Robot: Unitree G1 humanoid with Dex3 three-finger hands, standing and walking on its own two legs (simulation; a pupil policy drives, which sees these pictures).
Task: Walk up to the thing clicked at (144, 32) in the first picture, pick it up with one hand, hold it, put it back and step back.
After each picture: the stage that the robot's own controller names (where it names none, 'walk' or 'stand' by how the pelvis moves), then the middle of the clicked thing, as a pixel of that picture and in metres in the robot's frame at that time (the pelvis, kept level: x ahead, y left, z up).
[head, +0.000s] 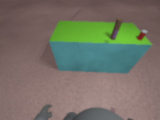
stand; (141, 35) +1.06 -0.62 -0.05
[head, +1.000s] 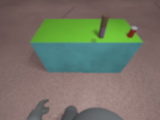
rise first; (131, 32) +0.99 -0.43 -0.01
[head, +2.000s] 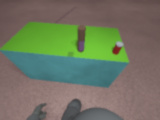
rise first; (117, 48) +0.70 -0.17 -0.03
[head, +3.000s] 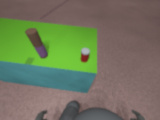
walk; (84, 55) +0.49 +0.09 -0.01
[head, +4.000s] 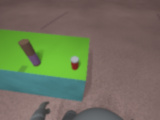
stand; (74, 63) +0.46 +0.15 -0.04
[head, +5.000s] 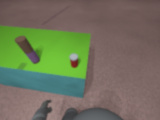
stand; (74, 61) +0.46 +0.14 -0.03
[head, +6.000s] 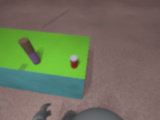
stand; (74, 62) +0.47 +0.16 -0.04
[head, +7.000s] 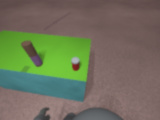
stand; (75, 64) +0.46 +0.15 -0.05
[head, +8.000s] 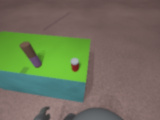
stand; (75, 65) +0.45 +0.15 -0.05
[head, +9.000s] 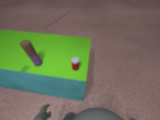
rise first; (75, 64) +0.46 +0.15 -0.05
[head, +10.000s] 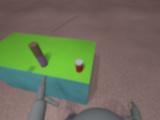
rise first; (79, 66) +0.46 +0.14 -0.04
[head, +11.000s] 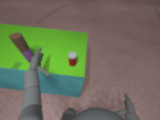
go down; (72, 59) +0.48 +0.13 -0.02
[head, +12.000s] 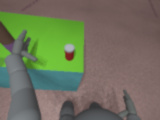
go down; (69, 52) +0.48 +0.13 +0.03
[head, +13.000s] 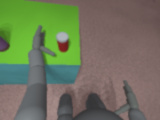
close in; (63, 43) +0.50 +0.14 +0.07
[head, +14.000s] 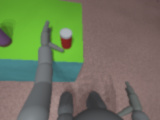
close; (66, 39) +0.51 +0.12 +0.08
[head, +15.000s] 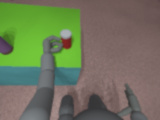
lift; (66, 40) +0.53 +0.12 +0.07
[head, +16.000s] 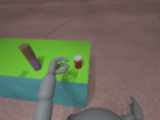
lift; (77, 62) +0.50 +0.12 +0.00
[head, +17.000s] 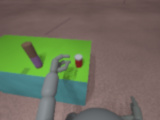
close; (78, 61) +0.51 +0.12 -0.01
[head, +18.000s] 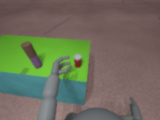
stand; (77, 61) +0.51 +0.13 -0.02
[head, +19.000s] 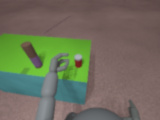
stand; (78, 61) +0.51 +0.12 -0.02
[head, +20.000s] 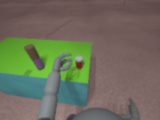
stand; (79, 62) +0.51 +0.12 -0.03
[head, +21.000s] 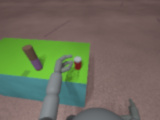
stand; (77, 63) +0.51 +0.13 -0.03
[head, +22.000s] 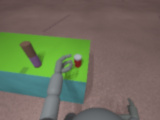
stand; (77, 61) +0.51 +0.12 -0.03
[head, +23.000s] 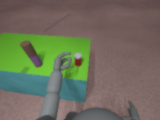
stand; (78, 59) +0.52 +0.12 -0.03
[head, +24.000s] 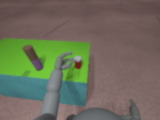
stand; (77, 62) +0.52 +0.12 -0.03
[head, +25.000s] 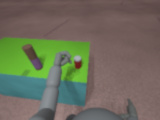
crouch; (77, 62) +0.51 +0.12 -0.03
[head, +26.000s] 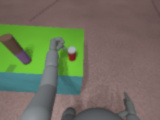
lower; (72, 54) +0.52 +0.13 -0.02
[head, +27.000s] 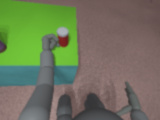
lower; (63, 38) +0.54 +0.13 +0.07
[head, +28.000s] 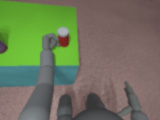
lower; (63, 38) +0.54 +0.12 +0.07
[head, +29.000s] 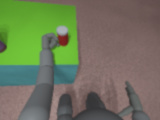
lower; (63, 36) +0.55 +0.13 +0.07
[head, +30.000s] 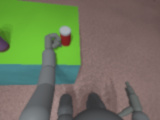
lower; (65, 37) +0.55 +0.12 +0.07
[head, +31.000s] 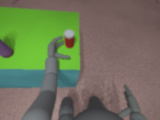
withdraw; (69, 39) +0.55 +0.10 +0.06
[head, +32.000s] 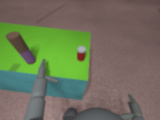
sink last; (81, 54) +0.52 +0.09 +0.01
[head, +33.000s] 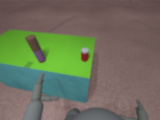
stand; (84, 55) +0.56 +0.10 +0.01
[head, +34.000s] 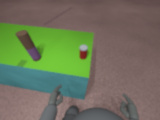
stand; (83, 52) +0.54 +0.09 +0.02
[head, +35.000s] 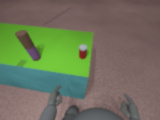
stand; (82, 52) +0.55 +0.09 +0.02
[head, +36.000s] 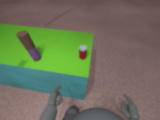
stand; (82, 52) +0.55 +0.10 +0.02
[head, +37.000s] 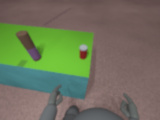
stand; (83, 52) +0.55 +0.09 +0.02
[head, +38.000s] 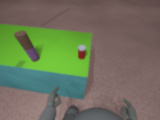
stand; (81, 52) +0.55 +0.09 +0.02
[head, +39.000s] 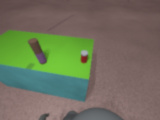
stand; (84, 57) +0.57 +0.09 -0.04
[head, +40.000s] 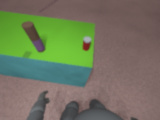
walk; (86, 43) +0.62 +0.05 -0.03
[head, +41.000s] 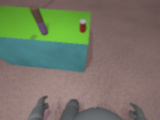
walk; (82, 26) +0.85 +0.15 -0.02
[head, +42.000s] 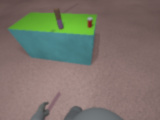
stand; (89, 22) +1.14 +0.11 -0.03
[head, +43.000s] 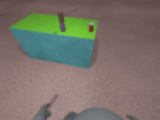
stand; (91, 27) +1.15 +0.06 -0.05
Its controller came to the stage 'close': yes
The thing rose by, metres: 0.00
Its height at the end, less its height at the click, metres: +0.00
